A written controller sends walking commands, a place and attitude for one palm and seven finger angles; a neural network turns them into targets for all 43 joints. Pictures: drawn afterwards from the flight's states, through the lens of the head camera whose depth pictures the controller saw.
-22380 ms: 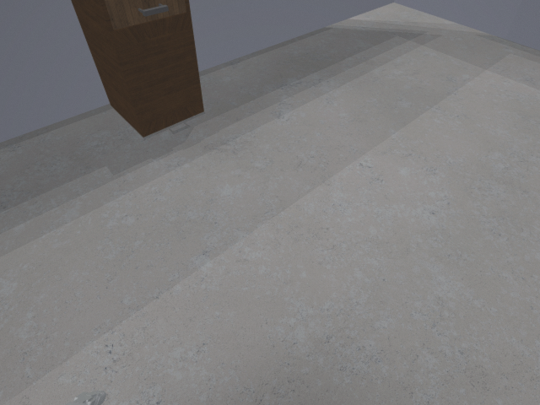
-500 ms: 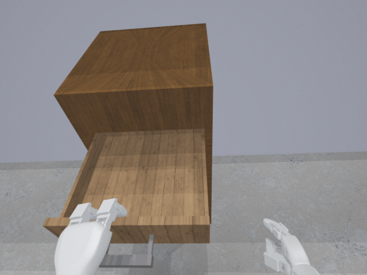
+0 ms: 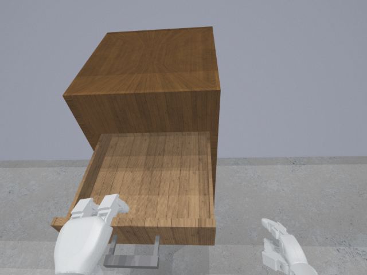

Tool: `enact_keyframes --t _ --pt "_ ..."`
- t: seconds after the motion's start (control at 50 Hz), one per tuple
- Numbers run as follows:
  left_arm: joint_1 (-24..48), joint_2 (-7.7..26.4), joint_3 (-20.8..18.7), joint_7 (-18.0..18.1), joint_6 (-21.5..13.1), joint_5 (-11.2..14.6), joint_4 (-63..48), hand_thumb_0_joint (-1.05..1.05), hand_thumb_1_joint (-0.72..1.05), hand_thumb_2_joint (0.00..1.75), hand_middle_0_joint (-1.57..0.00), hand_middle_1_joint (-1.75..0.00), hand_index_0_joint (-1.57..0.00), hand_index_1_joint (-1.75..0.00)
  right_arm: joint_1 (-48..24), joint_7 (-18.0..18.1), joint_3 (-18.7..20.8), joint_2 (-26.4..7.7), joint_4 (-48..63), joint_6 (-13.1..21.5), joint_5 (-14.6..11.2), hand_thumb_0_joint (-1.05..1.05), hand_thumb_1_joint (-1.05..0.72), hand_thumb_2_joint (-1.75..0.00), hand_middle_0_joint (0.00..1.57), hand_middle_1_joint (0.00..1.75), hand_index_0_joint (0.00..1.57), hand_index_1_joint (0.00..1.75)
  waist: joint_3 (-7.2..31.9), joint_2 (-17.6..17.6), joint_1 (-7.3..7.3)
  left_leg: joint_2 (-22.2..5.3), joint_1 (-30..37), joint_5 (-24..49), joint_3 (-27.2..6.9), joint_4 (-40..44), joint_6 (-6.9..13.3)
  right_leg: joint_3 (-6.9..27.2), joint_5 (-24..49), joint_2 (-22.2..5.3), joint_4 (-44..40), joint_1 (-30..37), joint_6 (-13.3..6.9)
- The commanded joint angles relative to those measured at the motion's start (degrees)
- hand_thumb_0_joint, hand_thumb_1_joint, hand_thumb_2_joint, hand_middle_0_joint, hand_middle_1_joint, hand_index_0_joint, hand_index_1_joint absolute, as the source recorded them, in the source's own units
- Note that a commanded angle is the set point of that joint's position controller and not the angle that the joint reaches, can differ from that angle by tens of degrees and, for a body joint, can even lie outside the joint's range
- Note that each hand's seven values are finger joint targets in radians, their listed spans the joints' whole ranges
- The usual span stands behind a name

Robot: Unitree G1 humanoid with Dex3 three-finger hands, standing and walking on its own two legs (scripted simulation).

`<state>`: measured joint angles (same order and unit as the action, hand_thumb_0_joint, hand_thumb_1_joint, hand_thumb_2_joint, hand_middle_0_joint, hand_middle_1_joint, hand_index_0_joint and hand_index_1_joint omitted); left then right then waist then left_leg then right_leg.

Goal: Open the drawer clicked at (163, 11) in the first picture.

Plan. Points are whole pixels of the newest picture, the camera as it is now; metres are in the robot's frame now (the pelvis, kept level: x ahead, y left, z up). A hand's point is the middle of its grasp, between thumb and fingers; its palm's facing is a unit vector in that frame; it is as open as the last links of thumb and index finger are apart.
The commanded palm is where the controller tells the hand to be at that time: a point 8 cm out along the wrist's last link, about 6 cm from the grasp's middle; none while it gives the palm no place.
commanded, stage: draw the hand back to the body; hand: left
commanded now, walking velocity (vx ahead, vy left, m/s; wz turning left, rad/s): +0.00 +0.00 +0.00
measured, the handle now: (133, 251) +0.19 +0.17 -0.08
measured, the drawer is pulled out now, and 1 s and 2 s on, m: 0.30 0.30 0.30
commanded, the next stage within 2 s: step back with the hand held close in 1.56 s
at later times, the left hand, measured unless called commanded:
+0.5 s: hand (73, 233) +0.16 +0.23 +0.09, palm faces +0.10 -0.16 -0.98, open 13.8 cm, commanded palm +0.12 +0.22 +0.15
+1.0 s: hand (58, 206) +0.17 +0.23 +0.16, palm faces +0.37 -0.85 -0.37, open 11.8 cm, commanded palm +0.12 +0.27 +0.18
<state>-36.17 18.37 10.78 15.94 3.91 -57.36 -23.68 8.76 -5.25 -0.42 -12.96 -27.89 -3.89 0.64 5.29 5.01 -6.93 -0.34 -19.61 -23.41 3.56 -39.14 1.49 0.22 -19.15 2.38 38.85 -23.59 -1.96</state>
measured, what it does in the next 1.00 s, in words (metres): stands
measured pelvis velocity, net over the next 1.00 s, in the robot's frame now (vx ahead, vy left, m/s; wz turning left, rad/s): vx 0.01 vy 0.01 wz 0.07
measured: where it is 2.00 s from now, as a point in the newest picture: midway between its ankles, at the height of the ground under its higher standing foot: outside the picture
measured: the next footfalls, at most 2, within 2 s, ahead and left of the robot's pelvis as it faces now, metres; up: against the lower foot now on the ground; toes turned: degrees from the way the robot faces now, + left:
none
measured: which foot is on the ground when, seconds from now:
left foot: down 0.00-1.00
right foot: down 0.00-1.00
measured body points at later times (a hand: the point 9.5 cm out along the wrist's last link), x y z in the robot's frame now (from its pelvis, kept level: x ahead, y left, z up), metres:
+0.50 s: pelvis +0.00 +0.01 +0.01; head +0.00 -0.03 +0.46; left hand +0.15 +0.23 +0.15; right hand +0.23 -0.17 -0.07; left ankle -0.03 +0.10 -0.72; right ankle +0.01 -0.10 -0.72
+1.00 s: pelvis +0.01 +0.01 +0.02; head +0.00 +0.00 +0.47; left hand +0.15 +0.27 +0.18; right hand +0.21 -0.19 -0.06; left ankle -0.03 +0.10 -0.72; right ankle +0.01 -0.10 -0.72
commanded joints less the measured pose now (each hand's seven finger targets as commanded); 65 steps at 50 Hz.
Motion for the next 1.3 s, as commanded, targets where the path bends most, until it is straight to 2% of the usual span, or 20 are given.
enact_keyframes --t 0.0,0.02,0.16,0.22,0.24,0.52,0.54,0.56,0.58,0.6,0.62,0.66,0.74,0.82,0.88,0.92,1.02,1.18,1.22,1.28 --pt "4.0 8.3 -7.7 3.9 -1.1 -1.6 -14.8 0.0 -0.5 0.3 -0.3 -1.2 -0.3 -1.2 -9.8 0.4 1.8 -4.3 10.7 3.2 0.0 0.0 -0.9 -0.9 0.2 0.3 0.2 0.3 4.7 -2.2 -0.36 -0.6 4.3 16.2 -4.5 4.5 0.0 6.3 8.8 -1.5 -7.4 1.6 -2.7" --pt "3.0 8.6 -8.2 4.1 -0.9 -2.1 -15.2 0.0 -0.5 0.3 -0.3 -1.2 -0.3 -1.2 -8.0 0.2 1.7 -4.3 10.6 3.2 0.2 0.0 -0.9 -0.9 0.2 0.3 0.2 0.3 7.0 -1.8 -0.52 -0.9 4.7 17.4 -4.5 4.3 -0.1 5.0 8.7 -1.6 -6.3 2.0 -2.6" --pt "2.4 6.4 -5.4 1.5 1.0 0.4 -14.9 0.0 -0.5 0.3 -0.3 -1.2 -0.3 -1.2 -9.4 0.2 1.5 -4.4 10.1 2.8 -0.7 0.0 -0.9 -0.9 0.2 0.3 0.2 0.3 3.8 -3.1 -0.02 -1.4 4.7 18.8 -5.0 6.0 0.2 3.1 10.8 -1.8 -7.0 2.7 -1.8" --pt "1.7 9.3 -8.2 0.8 1.1 0.4 -16.4 0.0 -0.5 0.3 -0.3 -1.2 -0.3 -1.2 -8.6 0.4 1.0 -4.6 10.4 2.9 -1.0 0.0 -0.9 -0.9 0.2 0.3 0.2 0.3 6.4 -4.2 -0.47 -1.6 5.7 21.1 -5.3 6.3 0.2 3.1 13.3 -2.1 -6.7 5.4 -1.5" --pt "2.1 9.8 -8.7 0.7 1.0 0.9 -15.7 0.0 -0.5 0.3 -0.3 -1.2 -0.3 -1.2 -10.2 0.6 1.0 -4.6 10.1 2.6 -1.2 0.0 -0.9 -0.9 0.2 0.3 0.2 0.3 3.0 -3.8 -0.27 -1.6 5.0 19.9 -5.2 7.1 -0.3 3.9 12.6 -1.8 -7.6 4.6 -1.6" --pt "2.1 13.8 -15.3 -1.8 0.3 3.6 -17.5 0.0 -0.5 0.3 -0.3 -1.2 -0.3 -1.2 -9.1 2.1 0.7 -5.7 9.2 2.3 -1.0 0.0 -0.9 -0.9 0.2 0.3 0.2 0.3 3.3 -3.1 -0.2 -1.6 7.7 20.4 -5.1 9.6 -0.1 3.1 13.1 -2.8 -11.3 7.9 -1.0" --pt "2.9 14.1 -15.3 -2.1 0.0 4.5 -17.3 0.0 -0.5 0.3 -0.3 -1.2 -0.3 -1.2 -10.1 2.5 1.0 -5.8 9.0 2.1 -1.1 0.0 -0.9 -0.9 0.2 0.3 0.2 0.3 0.9 -3.4 0.04 -1.5 7.4 19.3 -5.1 10.3 -0.2 3.5 12.6 -2.7 -12.3 7.5 -1.0" --pt "1.8 -8.7 -8.7 -6.0 -4.0 48.5 -16.1 0.0 -0.47 0.32 -0.3 -1.18 -0.3 -1.18 -5.8 4.6 0.9 -1.7 11.4 5.7 -2.4 0.0 -0.9 -0.9 0.2 0.3 0.2 0.3 -3.3 -10.4 7.18 -3.0 13.1 15.7 -5.8 10.8 2.2 -2.6 11.5 -2.5 -11.5 10.8 -0.1" --pt "-0.6 0.3 -13.8 -6.9 -6.9 50.7 -15.8 0.0 -0.43 0.33 -0.29 -1.15 -0.29 -1.15 -5.7 6.3 0.9 -3.3 10.6 8.6 -2.6 0.0 -0.9 -0.9 0.2 0.3 0.2 0.3 -1.0 -11.5 5.04 -4.0 13.4 15.2 -6.3 11.6 2.2 -2.3 8.4 -3.1 -11.1 11.3 0.4" --pt "-3.4 4.0 -19.5 -6.8 -8.2 54.1 -17.1 0.0 -0.4 0.34 -0.29 -1.13 -0.29 -1.13 -6.5 8.4 0.4 -3.4 9.2 9.6 -2.0 0.0 -0.9 -0.9 0.2 0.3 0.2 0.3 -0.7 -11.1 3.59 -3.5 13.0 16.7 -6.1 12.8 1.9 -2.6 9.2 -3.6 -13.0 12.6 0.5" --pt "1.0 5.8 -20.1 -6.8 -10.1 54.9 -23.9 0.0 -0.36 0.36 -0.29 -1.11 -0.29 -1.11 -4.7 9.4 -0.2 -3.5 9.3 11.3 -1.5 0.0 -0.9 -0.9 0.2 0.3 0.2 0.3 2.2 -4.9 3.58 -2.6 13.9 20.3 -5.3 12.9 1.4 -2.2 12.6 -4.6 -13.4 14.8 0.3" --pt "2.1 6.3 -21.7 -6.3 -11.1 56.1 -23.5 0.0 -0.29 0.39 -0.29 -1.07 -0.29 -1.07 -3.2 10.3 -0.5 -3.0 6.8 13.4 -0.7 0.0 -0.9 -0.9 0.2 0.3 0.2 0.3 -0.8 1.4 3.82 -2.5 13.5 24.2 -5.3 13.7 0.0 -2.6 14.6 -5.1 -14.5 14.9 -0.2" --pt "4.3 5.2 -22.8 -6.9 -12.0 57.4 -19.2 0.0 -0.15 0.45 -0.27 -0.98 -0.27 -0.98 -3.9 10.6 -0.4 -3.3 4.6 15.2 -0.4 0.0 -0.9 -0.9 0.2 0.3 0.2 0.3 -6.5 -1.8 4.05 -2.6 11.4 21.5 -5.4 15.6 -0.2 -2.9 13.9 -5.0 -17.4 14.8 -0.5" --pt "4.2 4.6 -23.8 -7.9 -13.2 57.9 -18.9 0.0 -0.01 0.51 -0.26 -0.88 -0.26 -0.88 -4.4 9.9 0.1 -3.8 3.6 16.0 -0.4 0.0 -0.9 -0.9 0.2 0.3 0.2 0.3 -4.5 0.5 3.53 -2.6 12.1 23.0 -5.5 16.4 -0.5 -2.9 14.6 -5.0 -17.5 16.9 -0.7" --pt "2.7 5.5 -25.5 -8.3 -13.6 58.3 -19.0 0.0 0.09 0.55 -0.26 -0.82 -0.26 -0.82 -4.8 9.6 0.8 -4.1 3.1 16.0 -0.4 0.0 -0.9 -0.9 0.2 0.3 0.2 0.3 -1.5 -2.4 3.07 -2.8 13.0 25.9 -5.4 16.3 -0.4 -2.8 17.4 -4.9 -17.2 18.7 -0.5" --pt "2.2 5.1 -26.1 -8.5 -13.4 58.6 -17.4 0.0 0.17 0.58 -0.25 -0.77 -0.25 -0.77 -5.4 9.5 0.9 -4.2 2.7 15.7 -0.5 0.0 -0.9 -0.9 0.2 0.3 0.2 0.3 -2.2 -3.5 3.3 -2.8 12.9 25.5 -5.0 16.6 -0.4 -2.7 17.7 -4.7 -17.7 18.6 -0.4" --pt "5.8 7.9 -29.4 -8.1 -13.9 58.8 -19.3 0.0 0.34 0.66 -0.24 -0.66 -0.24 -0.66 -5.4 9.7 0.9 -4.3 2.3 15.4 -0.6 0.0 -0.9 -0.9 0.2 0.3 0.2 0.3 -2.0 0.2 3.3 -2.4 13.3 24.5 -5.3 17.3 -0.7 -2.3 16.4 -4.7 -18.2 18.8 -0.6" --pt "8.8 9.3 -33.0 -7.9 -13.4 60.0 -15.8 0.0 0.62 0.78 -0.22 -0.48 -0.22 -0.48 -5.9 10.2 1.4 -4.7 1.8 14.5 -0.8 0.0 -0.9 -0.9 0.2 0.3 0.2 0.3 -3.4 -3.6 3.32 -2.3 13.7 21.5 -5.0 18.4 -0.1 -1.9 14.8 -4.5 -20.0 18.4 -0.3" --pt "10.4 9.7 -33.3 -8.0 -13.6 59.8 -17.0 0.0 0.69 0.81 -0.22 -0.43 -0.22 -0.43 -5.9 10.0 1.3 -4.8 1.5 14.7 -0.8 0.0 -0.9 -0.9 0.2 0.3 0.2 0.3 -2.8 0.2 3.41 -2.2 14.6 22.9 -4.9 18.3 -0.3 -1.5 15.8 -4.6 -20.0 18.7 -0.5" --pt "9.2 8.3 -32.4 -8.2 -13.2 60.0 -15.4 0.0 0.8 0.86 -0.21 -0.37 -0.21 -0.37 -5.9 9.8 1.4 -4.9 1.6 14.5 -0.8 0.0 -0.9 -0.9 0.2 0.3 0.2 0.3 -3.2 -1.7 3.24 -2.5 14.6 23.7 -5.2 18.6 -0.3 -2.0 16.1 -4.5 -19.7 18.8 -0.3"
